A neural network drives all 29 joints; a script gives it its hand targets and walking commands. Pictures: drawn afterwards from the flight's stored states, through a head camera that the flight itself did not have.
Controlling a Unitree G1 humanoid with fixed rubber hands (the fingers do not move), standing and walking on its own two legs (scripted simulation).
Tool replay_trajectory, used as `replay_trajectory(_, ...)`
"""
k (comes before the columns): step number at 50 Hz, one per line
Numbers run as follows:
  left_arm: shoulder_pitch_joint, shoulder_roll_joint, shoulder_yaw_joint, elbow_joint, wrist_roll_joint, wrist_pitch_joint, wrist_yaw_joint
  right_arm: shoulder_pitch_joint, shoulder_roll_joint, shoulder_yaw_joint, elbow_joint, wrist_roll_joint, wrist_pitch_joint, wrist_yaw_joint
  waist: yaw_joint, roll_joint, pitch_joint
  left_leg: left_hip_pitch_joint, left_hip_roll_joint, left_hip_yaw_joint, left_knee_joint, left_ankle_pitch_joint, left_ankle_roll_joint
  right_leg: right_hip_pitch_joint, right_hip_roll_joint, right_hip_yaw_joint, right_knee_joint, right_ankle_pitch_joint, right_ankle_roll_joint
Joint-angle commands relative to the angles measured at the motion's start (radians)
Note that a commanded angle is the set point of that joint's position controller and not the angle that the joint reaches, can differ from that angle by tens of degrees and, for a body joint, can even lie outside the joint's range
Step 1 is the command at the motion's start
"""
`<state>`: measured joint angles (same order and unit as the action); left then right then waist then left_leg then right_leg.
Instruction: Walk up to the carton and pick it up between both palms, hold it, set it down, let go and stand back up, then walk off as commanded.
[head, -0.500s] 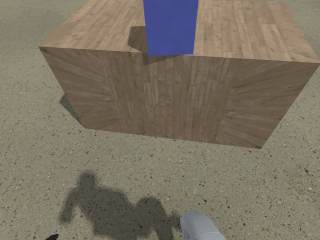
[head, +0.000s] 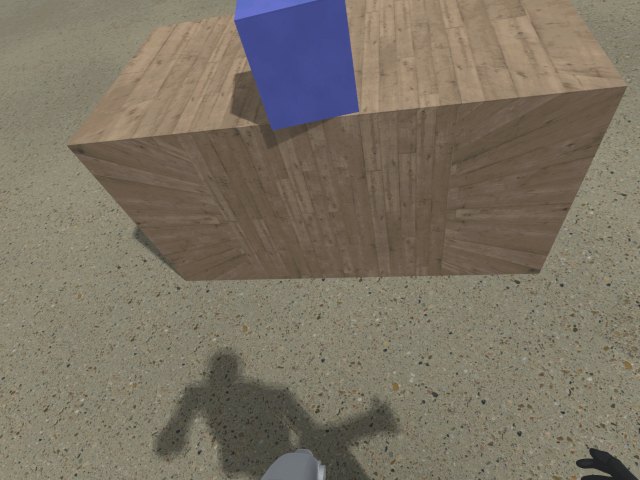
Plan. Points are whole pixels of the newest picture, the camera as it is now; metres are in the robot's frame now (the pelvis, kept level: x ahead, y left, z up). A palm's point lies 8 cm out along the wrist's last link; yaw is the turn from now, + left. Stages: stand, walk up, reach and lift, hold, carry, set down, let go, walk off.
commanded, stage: walk off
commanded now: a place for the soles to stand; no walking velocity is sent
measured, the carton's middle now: (301, 48) +0.97 +0.10 +0.06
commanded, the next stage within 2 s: stand in 1.26 s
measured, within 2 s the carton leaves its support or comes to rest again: neither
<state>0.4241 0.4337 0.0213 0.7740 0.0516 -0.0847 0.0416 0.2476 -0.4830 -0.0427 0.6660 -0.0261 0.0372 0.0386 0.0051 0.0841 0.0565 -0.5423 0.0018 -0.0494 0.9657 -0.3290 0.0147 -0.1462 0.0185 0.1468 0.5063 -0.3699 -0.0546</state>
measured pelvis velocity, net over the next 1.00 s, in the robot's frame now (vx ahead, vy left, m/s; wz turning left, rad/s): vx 0.05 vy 0.08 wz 0.02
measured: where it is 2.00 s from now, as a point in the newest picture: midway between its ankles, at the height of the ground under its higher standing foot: outside the picture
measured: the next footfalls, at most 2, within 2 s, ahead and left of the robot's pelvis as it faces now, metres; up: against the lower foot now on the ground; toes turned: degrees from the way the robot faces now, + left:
left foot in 0.20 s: +0.15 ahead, +0.18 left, +0.00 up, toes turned -3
right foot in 0.42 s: +0.12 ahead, -0.07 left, +0.00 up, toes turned +3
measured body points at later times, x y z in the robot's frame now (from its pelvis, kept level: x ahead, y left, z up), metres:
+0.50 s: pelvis +0.08 +0.04 -0.02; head +0.13 +0.02 +0.43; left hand +0.16 +0.37 -0.10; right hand +0.22 -0.27 -0.13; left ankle +0.10 +0.18 -0.73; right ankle +0.08 -0.07 -0.74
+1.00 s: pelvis +0.05 +0.08 -0.02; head +0.10 +0.09 +0.43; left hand +0.13 +0.41 -0.13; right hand +0.20 -0.24 -0.11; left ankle +0.08 +0.20 -0.74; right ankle +0.03 -0.06 -0.71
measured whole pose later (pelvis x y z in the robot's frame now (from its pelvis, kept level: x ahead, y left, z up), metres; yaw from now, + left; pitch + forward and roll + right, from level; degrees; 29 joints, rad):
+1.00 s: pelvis +0.05 +0.08 -0.02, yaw +1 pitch -2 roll -1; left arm 0.22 0.42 0.02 0.81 0.05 0.01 0.02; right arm 0.12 -0.42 -0.04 0.76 -0.01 -0.01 0.00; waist 0.01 -0.01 0.17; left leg -0.32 0.00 -0.03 0.66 -0.30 0.01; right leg -0.34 0.04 0.10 0.91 -0.50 0.01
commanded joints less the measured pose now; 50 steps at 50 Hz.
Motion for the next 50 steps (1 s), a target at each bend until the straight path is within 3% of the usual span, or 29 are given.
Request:
replay_trajectory(1, -0.001, 0.232, 0.104, -0.006, -0.036, 0.012, 0.004, -0.089, -0.072, -0.051, -0.005, 0.007, -0.020, -0.013, 0.034, -0.261, 0.025, -0.106, 0.020, 0.036, -0.145, 0.055, -0.013, 0.163, -0.158, 0.146, -0.078, 0.651, -0.041)
replay_trajectory(4, -0.014, 0.229, 0.101, 0.003, -0.045, 0.021, 0.007, -0.145, -0.054, -0.052, 0.007, 0.009, -0.038, -0.015, 0.059, -0.258, 0.019, -0.011, 0.015, 0.070, -0.300, 0.065, -0.011, 0.148, -0.154, 0.122, -0.001, 0.718, -0.075)
replay_trajectory(7, -0.094, 0.208, 0.084, -0.016, -0.066, 0.028, 0.008, -0.001, -0.075, -0.062, 0.044, 0.008, -0.061, -0.027, -0.040, -0.181, -0.107, 0.362, -0.033, 0.080, -0.597, 0.274, 0.034, 0.028, -0.083, 0.027, 0.304, 0.817, -0.032)
replay_trajectory(8, -0.135, 0.172, 0.068, -0.024, -0.071, 0.033, 0.003, 0.151, -0.146, -0.090, 0.091, 0.010, -0.070, -0.039, -0.124, -0.055, -0.243, 0.627, 0.027, -0.011, -0.525, 0.378, 0.054, -0.124, -0.045, -0.020, 0.495, 0.633, 0.006)
replay_trajectory(9, -0.097, 0.126, 0.063, -0.026, -0.078, 0.031, 0.005, 0.127, -0.187, -0.096, 0.068, 0.011, -0.074, -0.047, -0.101, 0.084, -0.262, 0.720, 0.189, -0.246, -0.481, 0.532, 0.137, -0.312, 0.042, -0.028, 0.649, 0.286, 0.027)
replay_trajectory(10, -0.022, 0.111, 0.065, -0.020, -0.076, 0.041, 0.010, 0.033, -0.205, -0.081, 0.019, 0.015, -0.064, -0.051, -0.013, 0.074, -0.225, 0.579, 0.347, -0.448, -0.540, 0.481, 0.239, -0.329, 0.092, -0.047, 0.654, -0.175, 0.027)
replay_trajectory(11, -0.001, 0.154, 0.069, 0.002, -0.063, 0.044, 0.010, -0.057, -0.191, -0.067, 0.022, 0.025, -0.062, -0.042, 0.011, 0.017, -0.097, 0.380, 0.375, -0.451, -0.601, 0.320, 0.306, -0.275, 0.047, -0.014, 0.635, -0.235, 0.015)
replay_trajectory(12, -0.038, 0.160, 0.067, 0.024, -0.068, 0.046, 0.000, -0.160, -0.184, -0.056, 0.046, 0.017, -0.066, -0.041, 0.032, 0.047, -0.006, 0.213, 0.357, -0.387, -0.599, 0.234, 0.315, -0.238, 0.002, -0.019, 0.601, -0.238, 0.027)
replay_trajectory(14, -0.067, 0.140, 0.068, 0.034, -0.068, 0.038, -0.012, -0.158, -0.143, -0.038, 0.061, 0.005, -0.059, -0.039, 0.026, 0.055, 0.083, 0.185, 0.234, -0.204, -0.605, 0.261, 0.218, -0.204, -0.023, -0.036, 0.381, -0.194, 0.016)
replay_trajectory(17, -0.136, 0.124, 0.073, 0.030, -0.077, 0.045, -0.019, -0.100, -0.148, -0.046, 0.083, 0.013, -0.048, -0.040, 0.001, 0.117, 0.058, 0.307, 0.182, -0.187, -0.550, 0.473, 0.173, -0.220, -0.016, -0.110, 0.189, -0.103, 0.033)
replay_trajectory(19, -0.084, 0.114, 0.071, 0.056, -0.072, 0.037, -0.007, -0.136, -0.161, -0.050, 0.062, 0.025, -0.034, -0.037, 0.043, 0.095, -0.026, 0.336, 0.170, -0.137, -0.396, 0.680, 0.147, -0.106, -0.007, -0.154, 0.011, 0.128, 0.025)
replay_trajectory(20, -0.080, 0.133, 0.078, 0.038, -0.060, 0.034, 0.001, -0.122, -0.150, -0.051, 0.036, 0.030, -0.030, -0.033, 0.036, 0.095, -0.075, 0.287, 0.129, -0.088, -0.326, 0.635, 0.111, -0.043, -0.024, -0.130, 0.000, 0.339, 0.016)
replay_trajectory(21, -0.081, 0.177, 0.097, 0.033, -0.056, 0.041, 0.005, -0.130, -0.118, -0.048, 0.036, 0.037, -0.027, -0.035, 0.037, -0.019, -0.129, 0.229, 0.070, -0.055, -0.259, 0.507, 0.048, 0.040, -0.085, -0.015, 0.001, 0.515, -0.009)
replay_trajectory(22, -0.071, 0.240, 0.110, 0.031, -0.049, 0.047, 0.008, -0.155, -0.089, -0.037, 0.030, 0.050, -0.021, -0.043, 0.062, -0.169, -0.114, 0.108, -0.034, -0.038, -0.098, 0.322, 0.008, 0.053, -0.218, 0.195, -0.059, 0.627, -0.075)
replay_trajectory(23, -0.116, 0.273, 0.110, 0.019, -0.047, 0.046, 0.002, -0.144, -0.091, -0.041, 0.043, 0.037, -0.003, -0.047, 0.044, -0.233, -0.051, 0.095, -0.098, -0.034, 0.054, -0.248, -0.011, -0.068, -0.363, 0.303, -0.131, 0.656, -0.185)
replay_trajectory(24, -0.111, 0.304, 0.111, -0.012, -0.039, 0.041, 0.006, -0.116, -0.135, -0.061, 0.038, 0.021, 0.001, -0.046, 0.025, -0.181, -0.035, 0.105, -0.063, -0.074, 0.155, -0.288, -0.024, -0.093, -0.403, 0.351, -0.098, 0.661, -0.239)
replay_trajectory(27, -0.194, 0.246, 0.096, -0.054, -0.035, 0.039, 0.018, -0.065, -0.107, -0.062, 0.025, 0.041, 0.001, -0.046, 0.003, -0.187, -0.060, 0.087, -0.074, -0.123, 0.198, -0.250, -0.024, -0.045, -0.301, 0.135, 0.021, 0.824, -0.203)
replay_trajectory(28, -0.220, 0.218, 0.085, -0.054, -0.037, 0.043, 0.018, -0.069, -0.098, -0.063, 0.039, 0.038, -0.001, -0.049, 0.005, -0.198, -0.048, 0.047, -0.056, -0.070, 0.170, -0.209, -0.022, -0.005, -0.263, 0.087, 0.029, 0.855, -0.178)
replay_trajectory(29, -0.174, 0.232, 0.095, -0.060, -0.028, 0.043, 0.019, -0.089, -0.095, -0.051, 0.009, 0.030, 0.002, -0.042, 0.030, -0.264, -0.050, -0.008, -0.047, -0.084, 0.093, -0.214, -0.028, 0.088, -0.255, 0.133, 0.050, 0.889, -0.169)
replay_trajectory(32, -0.135, 0.229, 0.097, -0.039, -0.037, 0.054, 0.021, -0.140, -0.074, -0.044, 0.022, 0.031, -0.010, -0.043, 0.069, -0.250, -0.044, 0.003, 0.004, -0.027, -0.140, -0.213, -0.041, 0.141, -0.249, 0.128, 0.071, 0.867, -0.158)
replay_trajectory(35, -0.238, 0.223, 0.085, -0.024, -0.042, 0.067, 0.009, -0.076, -0.059, -0.052, 0.064, 0.033, -0.022, -0.041, 0.020, -0.306, -0.092, 0.254, 0.033, 0.005, -0.397, -0.063, -0.008, -0.003, -0.225, 0.067, 0.089, 0.712, -0.125)
replay_trajectory(37, -0.226, 0.182, 0.062, -0.007, -0.069, 0.073, -0.006, -0.017, -0.101, -0.069, 0.091, 0.018, -0.047, -0.044, -0.029, -0.153, -0.165, 0.484, 0.029, -0.030, -0.577, 0.258, 0.031, -0.121, -0.132, -0.006, 0.254, 0.535, -0.028)
replay_trajectory(39, -0.197, 0.115, 0.064, -0.008, -0.083, 0.090, 0.003, -0.052, -0.187, -0.065, 0.075, 0.010, -0.047, -0.050, -0.002, 0.090, -0.082, 0.471, 0.284, -0.362, -0.563, 0.633, 0.115, -0.349, 0.050, -0.072, 0.419, -0.198, 0.034)
replay_trajectory(40, -0.196, 0.151, 0.075, 0.018, -0.081, 0.102, 0.003, -0.094, -0.176, -0.049, 0.079, 0.022, -0.046, -0.055, 0.010, -0.012, -0.073, 0.346, 0.304, -0.321, -0.570, 0.493, 0.164, -0.247, 0.035, -0.022, 0.467, -0.237, 0.032)
replay_trajectory(41, -0.189, 0.199, 0.095, 0.013, -0.073, 0.103, 0.005, -0.118, -0.237, -0.068, 0.084, 0.018, -0.043, -0.052, -0.005, 0.049, -0.004, 0.200, 0.348, -0.386, -0.618, 0.354, 0.216, -0.224, 0.033, -0.017, 0.518, -0.266, 0.033)
replay_trajectory(42, -0.171, 0.188, 0.095, 0.034, -0.066, 0.095, 0.000, -0.185, -0.200, -0.062, 0.072, 0.011, -0.046, -0.050, 0.012, 0.031, 0.047, 0.156, 0.310, -0.279, -0.604, 0.293, 0.227, -0.188, 0.028, -0.003, 0.524, -0.211, 0.026)
replay_trajectory(44, -0.177, 0.168, 0.091, 0.028, -0.068, 0.095, -0.017, -0.179, -0.153, -0.052, 0.071, 0.002, -0.053, -0.051, 0.008, 0.030, 0.060, 0.178, 0.234, -0.212, -0.600, 0.230, 0.180, -0.217, 0.039, -0.004, 0.487, -0.154, 0.029)
replay_trajectory(47, -0.160, 0.139, 0.087, 0.045, -0.064, 0.093, -0.024, -0.131, -0.146, -0.059, 0.077, 0.011, -0.056, -0.053, -0.014, 0.102, 0.014, 0.323, 0.225, -0.202, -0.539, 0.302, 0.189, -0.263, 0.036, -0.030, 0.401, -0.121, 0.041)
replay_trajectory(50, -0.166, 0.131, 0.087, 0.046, -0.051, 0.072, -0.028, -0.127, -0.152, -0.063, 0.071, 0.018, -0.048, -0.052, -0.009, 0.041, -0.083, 0.472, 0.210, -0.149, -0.412, 0.406, 0.163, -0.228, 0.000, -0.120, 0.083, -0.064, 0.035)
